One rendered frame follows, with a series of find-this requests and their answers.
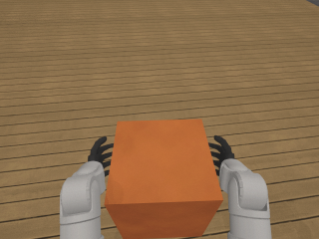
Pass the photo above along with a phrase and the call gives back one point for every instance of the left robot hand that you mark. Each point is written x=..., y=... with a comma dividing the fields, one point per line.
x=96, y=153

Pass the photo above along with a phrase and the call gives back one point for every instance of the right robot hand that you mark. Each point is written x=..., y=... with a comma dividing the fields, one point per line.
x=224, y=149

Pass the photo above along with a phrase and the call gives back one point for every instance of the right robot forearm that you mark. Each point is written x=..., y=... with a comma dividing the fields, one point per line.
x=248, y=202

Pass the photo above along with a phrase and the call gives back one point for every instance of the carton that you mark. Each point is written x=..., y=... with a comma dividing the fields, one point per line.
x=162, y=181

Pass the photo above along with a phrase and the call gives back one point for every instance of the left robot forearm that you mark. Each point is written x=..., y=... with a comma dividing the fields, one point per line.
x=80, y=203

